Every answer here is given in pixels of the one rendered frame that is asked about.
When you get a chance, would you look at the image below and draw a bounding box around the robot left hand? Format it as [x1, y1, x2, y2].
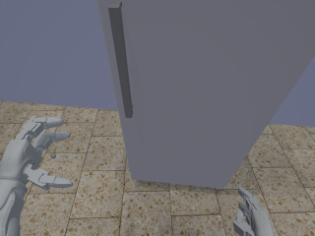
[0, 115, 73, 191]

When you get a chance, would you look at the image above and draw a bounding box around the robot right hand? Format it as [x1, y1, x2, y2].
[233, 187, 274, 236]

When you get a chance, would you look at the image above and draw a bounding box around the left robot forearm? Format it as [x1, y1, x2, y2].
[0, 178, 28, 236]

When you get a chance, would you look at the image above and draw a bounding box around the fridge door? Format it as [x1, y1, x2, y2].
[98, 0, 315, 189]

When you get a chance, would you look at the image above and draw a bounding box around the handle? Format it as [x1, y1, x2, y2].
[108, 1, 133, 118]

